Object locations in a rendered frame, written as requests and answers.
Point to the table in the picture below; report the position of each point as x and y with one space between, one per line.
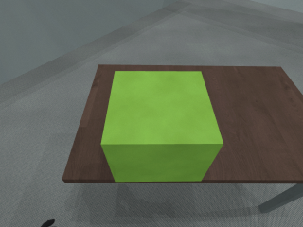
259 112

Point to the carton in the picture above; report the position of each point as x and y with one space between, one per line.
160 127

